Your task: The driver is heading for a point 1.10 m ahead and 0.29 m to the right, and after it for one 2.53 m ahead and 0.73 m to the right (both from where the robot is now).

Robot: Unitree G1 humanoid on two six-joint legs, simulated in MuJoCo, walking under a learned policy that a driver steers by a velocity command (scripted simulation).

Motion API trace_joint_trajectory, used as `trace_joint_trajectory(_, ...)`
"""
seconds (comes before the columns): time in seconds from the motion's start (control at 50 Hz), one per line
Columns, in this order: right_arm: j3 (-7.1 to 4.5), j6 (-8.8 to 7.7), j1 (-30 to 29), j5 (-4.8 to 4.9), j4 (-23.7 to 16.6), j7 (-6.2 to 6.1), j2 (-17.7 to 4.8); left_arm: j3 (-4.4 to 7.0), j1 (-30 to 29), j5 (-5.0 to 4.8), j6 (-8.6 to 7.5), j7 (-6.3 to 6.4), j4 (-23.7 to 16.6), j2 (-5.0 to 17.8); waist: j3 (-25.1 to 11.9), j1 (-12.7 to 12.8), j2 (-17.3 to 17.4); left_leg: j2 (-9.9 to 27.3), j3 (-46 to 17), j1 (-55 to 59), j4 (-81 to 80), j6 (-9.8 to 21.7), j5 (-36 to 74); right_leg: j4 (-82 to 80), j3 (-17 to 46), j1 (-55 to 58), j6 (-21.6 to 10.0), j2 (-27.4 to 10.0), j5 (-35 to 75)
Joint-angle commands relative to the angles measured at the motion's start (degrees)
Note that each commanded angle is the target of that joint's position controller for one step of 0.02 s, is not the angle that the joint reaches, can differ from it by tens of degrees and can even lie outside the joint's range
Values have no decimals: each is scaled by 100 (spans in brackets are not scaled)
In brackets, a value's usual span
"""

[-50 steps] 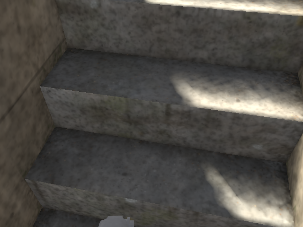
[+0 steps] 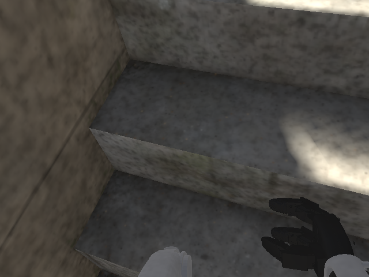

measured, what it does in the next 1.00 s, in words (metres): climbs, turning right: left foot 0.21 m higher, then right foot 0.20 m higher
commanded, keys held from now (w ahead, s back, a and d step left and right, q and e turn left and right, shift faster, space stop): w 0.02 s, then w+e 0.76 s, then w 0.22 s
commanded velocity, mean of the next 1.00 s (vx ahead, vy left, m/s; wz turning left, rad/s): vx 0.49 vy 0.00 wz -0.40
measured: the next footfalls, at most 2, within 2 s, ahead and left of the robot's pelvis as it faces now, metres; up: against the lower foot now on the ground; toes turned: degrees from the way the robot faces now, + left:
left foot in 0.02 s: +0.16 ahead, +0.11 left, +0.21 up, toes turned +1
right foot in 0.54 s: +0.28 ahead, -0.13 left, +0.41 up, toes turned -9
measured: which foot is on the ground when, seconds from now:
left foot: up 0.00-0.00, down 0.02-0.60, up 0.62-0.90, down 0.92-1.00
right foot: down 0.00-0.04, up 0.06-0.52, down 0.54-0.96, up 0.98-1.00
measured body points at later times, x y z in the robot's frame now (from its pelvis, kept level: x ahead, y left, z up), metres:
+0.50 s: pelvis +0.20 +0.01 +0.22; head +0.22 -0.01 +0.67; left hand +0.46 +0.14 +0.13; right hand +0.11 -0.18 +0.05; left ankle +0.13 +0.11 -0.54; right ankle +0.26 -0.13 -0.28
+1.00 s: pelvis +0.45 -0.04 +0.47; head +0.48 -0.04 +0.92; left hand +0.48 +0.19 +0.32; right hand +0.67 -0.30 +0.45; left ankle +0.59 +0.05 -0.14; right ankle +0.27 -0.12 -0.21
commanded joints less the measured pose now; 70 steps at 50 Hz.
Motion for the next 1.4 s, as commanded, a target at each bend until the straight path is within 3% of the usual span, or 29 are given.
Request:
trace_joint_trajectory(0.02, -432, 55, 2136, -64, 10, -215, -936, 540, -706, -474, -591, -322, -705, 2158, -2843, -1635, -2300, -899, -85, 5162, -2349, 271, -166, 3250, 154, -1147, -1020, -1157, 13317)
trace_joint_trajectory(0.06, -831, -213, 1899, -206, 559, -300, -1947, 407, -587, -424, -740, -617, -980, 1131, -3231, -1437, 736, 1939, -5928, 6322, -6833, 1282, 594, 8993, 817, -4209, -305, 1511, 2613)
trace_joint_trajectory(0.08, -818, -289, 1972, -247, 716, -277, -1479, 424, -1341, -58, -739, -627, -1217, 914, -3433, -1473, -270, 1709, -6127, 5972, -7031, 1151, 963, 11271, 1788, -4514, -317, 1512, 1904)
trace_joint_trajectory(0.12, -724, -538, 1576, -204, 1559, -340, -993, 47, -2015, 171, -528, -427, -1823, -48, -1609, -813, -654, 1513, -4493, 5080, -6334, 1188, 1185, 12323, 1185, -6129, -558, 1256, 1850)
trace_joint_trajectory(0.16, 46, -647, 2748, -193, 2753, 588, 369, 115, -945, 438, 571, -1473, -1228, 383, -286, -510, -505, 1528, -4135, 5203, -6900, 1371, 1561, 12443, 2217, -8547, -1838, 1078, 1782)
trace_joint_trajectory(0.26, 124, -1036, 2377, -603, 3307, 517, -27, -363, -1874, 259, 774, -1449, -1622, -172, -513, 658, 153, 1251, -1348, 3924, -7463, 273, 828, 14408, 858, -9830, -2159, 695, 540)
trace_joint_trajectory(0.32, -21, -1118, 1859, -790, 3054, 508, -890, -248, -2999, -142, 770, -1394, -2183, 525, -518, 512, -62, 836, -140, 1914, -8295, 186, 860, 11672, -168, -7904, -1502, 406, 1338)
trace_joint_trajectory(0.36, -14, -990, 2627, -669, 3085, 549, -1206, -105, -3750, -359, 887, -1300, -2133, 872, -703, -288, 442, 1361, -302, 2675, -9050, 473, 910, 11354, -650, -8222, -1200, 491, 670)
trace_joint_trajectory(0.46, -63, -1010, 2867, -16, 3254, 799, -1616, -471, -2902, 320, 1118, -1360, -1566, 196, -1438, 60, 679, 2147, 14, 5146, -8661, 949, 6338, 9199, -879, -7594, -1306, 544, -724)
trace_joint_trajectory(0.54, -453, -1115, 2746, -97, 3294, 859, -2303, -637, -2596, 214, 1057, -1433, -1559, 218, -2271, 32, 1299, 2405, 187, 8170, -6844, 1454, 12948, 6419, -1359, -7339, -784, 1374, -2563)
trace_joint_trajectory(0.56, -495, -1230, 3251, 424, 2513, -328, -1789, -432, -2342, 343, 684, -756, -1294, 175, -2529, -483, -419, 1950, 797, 7261, -5989, 635, 13033, 6045, -1224, -4751, -876, 2305, -3973)
trace_joint_trajectory(0.6, -448, -1367, 2408, 496, 1927, -573, -1992, -130, -1177, 196, 626, -155, -962, 926, -2322, 422, -858, 1304, 672, 4564, -3925, 184, 10323, 4007, 1898, -2786, -1391, 1324, -3709)
trace_joint_trajectory(0.62, -346, -1513, 1433, 255, 1507, -313, -1473, 58, -942, 331, 635, -17, -645, 1469, -1918, 557, -2199, 125, 29, 2766, -1865, 88, 4963, 2307, 4748, -2505, -1949, 667, -3960)
trace_joint_trajectory(0.64, -252, -1558, 870, -180, 1283, -87, -828, 172, -1234, 358, 579, -60, -645, 1405, -1307, 338, -1025, -251, -1246, 2063, 793, -167, 3564, 1447, 5393, -3000, -1925, 353, -2293)
trace_joint_trajectory(0.68, -65, -1444, 1315, -288, 776, -35, -180, 275, -1199, 350, 362, -161, -495, 1410, -528, -303, -355, -274, -1317, 1134, 2390, -338, 2511, 2090, 4308, -3288, -1948, 280, -327)
trace_joint_trajectory(0.72, -220, -1125, 172, -178, 1141, 438, -894, 91, 863, 35, 140, -896, 596, 650, -819, 549, -977, -696, -2188, -2485, 4171, 190, 1030, 3549, 3420, -639, -1688, 56, 2406)
trace_joint_trajectory(0.84, 167, -796, -1185, -74, -320, 224, -599, 108, 190, 825, 88, -1084, 1004, 711, -380, -677, -5, 484, -1196, -1875, 2168, 796, 453, 1542, 2389, -3708, -926, 167, -3)
trace_joint_trajectory(0.9, 253, -400, -1347, 465, -808, 663, -370, 441, -1438, 446, 85, -1517, 308, 2026, -1122, -1636, -1436, -207, -64, 4808, 358, -321, 3281, -332, 2017, -7464, -1812, -105, 7467)
trace_joint_trajectory(0.94, -232, -204, 1302, 71, 283, 718, -1387, 371, -1005, -78, -79, -1591, 383, 1661, -2511, -1857, -227, -656, 232, 4239, -3102, 24, 2688, 2416, 1399, -3732, -1618, -196, 11278)
trace_joint_trajectory(0.96, -365, -335, 2881, 82, 1328, 644, -1599, 0, 487, 597, -73, -1742, 877, 496, -3615, -1020, 274, -98, -2152, 6451, -3813, 950, 2869, 4126, 1892, -4598, -1491, 35, 9388)
trace_joint_trajectory(0.98, -489, -218, 3676, -43, 1687, 673, -2017, -66, 1067, 721, 95, -1842, 1623, 148, -3691, -1144, 1349, 1256, -4592, 6227, -5441, 2054, 3421, 6645, 1178, -4576, -917, 1076, 2648)
trace_joint_trajectory(1.0, -380, -365, 3596, -4, 1962, 537, -1384, -35, 335, 556, 193, -1768, 1473, 265, -2502, -1306, 650, 1167, -5283, 5453, -6262, 1642, -418, 8852, 1669, -6048, -981, 1061, 2437)
trace_joint_trajectory(1.02, -431, -778, 2494, 324, 2228, -179, -788, 220, -1148, 741, -91, -950, -101, 348, -2096, -563, 149, 1193, -4890, 4913, -5975, 1115, -2293, 9010, 930, -5135, -665, 1453, 1580)
trace_joint_trajectory(1.04, -142, -841, 2425, 137, 2483, 214, -638, 4, -848, 246, 144, -1126, 775, 152, -984, -740, 664, 1087, -4097, 4833, -5669, 1091, -214, 9888, 1715, -7941, -1114, 1106, 1957)
trace_joint_trajectory(1.08, 145, -917, 2718, -90, 3113, 247, 416, -83, -1483, 316, 276, -1008, 203, 162, -1209, -495, -186, 957, -3610, 4997, -6099, 723, 815, 10827, 1614, -8388, -1378, 967, 1547)
trace_joint_trajectory(1.28, 137, -1328, 3423, -609, 3784, 430, -245, -535, -4089, 130, 590, -784, -1595, 438, -622, -183, -386, 1229, -1842, 3303, -8083, 207, 836, 10376, 76, -9162, -1679, -442, 748)
trace_joint_trajectory(1.34, 77, -1237, 3786, -51, 3610, 649, -753, -718, -4967, 267, 835, -1005, -1846, -62, -503, -458, 784, 1548, -1438, 2023, -9498, 686, 2042, 8930, -1030, -5828, -1027, 1, -787)
trace_joint_trajectory(1.38, -109, -1312, 3982, 91, 3738, 690, -1414, -630, -4106, 234, 839, -1078, -1596, 122, -1021, -44, 1071, 1682, -867, 4980, -8404, 879, 8252, 7786, -1344, -6273, -1073, 386, -629)
trace_joint_trajectory(1.4, -354, -1541, 4150, 451, 3559, -140, -1408, -468, -2208, 127, 613, -608, -1078, -257, -1578, 229, -171, 1427, -405, 5797, -7194, 651, 10713, 6707, -1723, -4350, -977, 1068, -2774)
Over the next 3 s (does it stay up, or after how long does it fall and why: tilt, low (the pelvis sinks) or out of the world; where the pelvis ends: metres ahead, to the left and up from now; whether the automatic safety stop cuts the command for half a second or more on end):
stays up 1.45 -0.32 1.22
